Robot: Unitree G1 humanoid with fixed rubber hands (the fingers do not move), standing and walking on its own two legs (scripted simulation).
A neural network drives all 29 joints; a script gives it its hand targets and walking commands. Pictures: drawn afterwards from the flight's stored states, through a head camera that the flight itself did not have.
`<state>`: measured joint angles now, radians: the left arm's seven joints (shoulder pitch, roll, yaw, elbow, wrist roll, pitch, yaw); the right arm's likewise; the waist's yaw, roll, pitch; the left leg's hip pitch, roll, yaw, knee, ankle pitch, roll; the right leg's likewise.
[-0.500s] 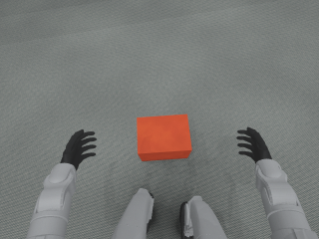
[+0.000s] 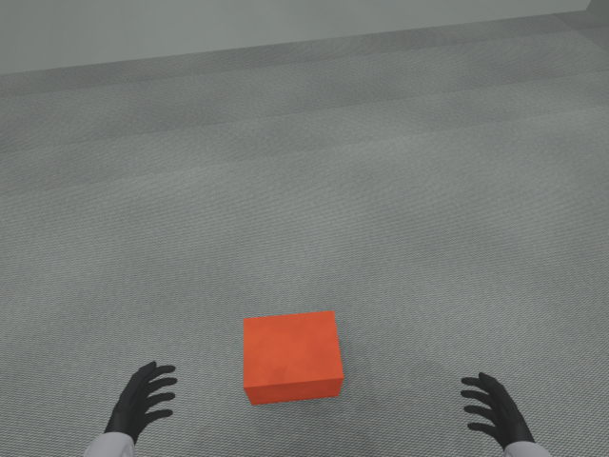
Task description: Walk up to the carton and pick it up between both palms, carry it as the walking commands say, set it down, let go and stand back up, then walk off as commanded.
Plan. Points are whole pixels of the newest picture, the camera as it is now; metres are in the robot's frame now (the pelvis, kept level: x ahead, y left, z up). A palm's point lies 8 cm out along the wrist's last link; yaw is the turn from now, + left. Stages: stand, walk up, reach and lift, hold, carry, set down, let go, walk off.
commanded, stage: let go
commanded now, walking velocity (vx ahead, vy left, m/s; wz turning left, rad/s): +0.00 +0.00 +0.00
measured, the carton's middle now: (291, 358) +0.45 +0.08 -0.66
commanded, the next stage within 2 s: stand in 0.32 s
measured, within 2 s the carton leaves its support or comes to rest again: neither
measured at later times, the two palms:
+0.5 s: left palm (92, 435) +0.16 +0.30 -0.06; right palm (507, 450) +0.17 -0.23 -0.06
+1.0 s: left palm out of the picture +0.12 +0.32 -0.07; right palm out of the picture +0.14 -0.22 -0.06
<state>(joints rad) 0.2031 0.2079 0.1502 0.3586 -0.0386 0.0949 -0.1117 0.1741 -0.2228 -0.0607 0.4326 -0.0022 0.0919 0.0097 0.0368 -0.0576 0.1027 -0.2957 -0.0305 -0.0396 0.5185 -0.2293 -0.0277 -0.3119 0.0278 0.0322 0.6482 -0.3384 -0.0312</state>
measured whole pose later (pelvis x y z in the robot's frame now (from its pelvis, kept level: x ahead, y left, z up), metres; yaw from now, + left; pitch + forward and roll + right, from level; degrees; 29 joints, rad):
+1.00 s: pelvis +0.00 +0.03 +0.00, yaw +0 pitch -3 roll +1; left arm 0.28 0.31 0.14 0.64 0.00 -0.02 -0.02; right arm 0.26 -0.22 -0.04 0.67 -0.04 -0.01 0.02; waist 0.02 -0.06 -0.15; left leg -0.27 -0.03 -0.04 0.58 -0.27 0.00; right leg -0.24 0.03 0.03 0.62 -0.34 -0.03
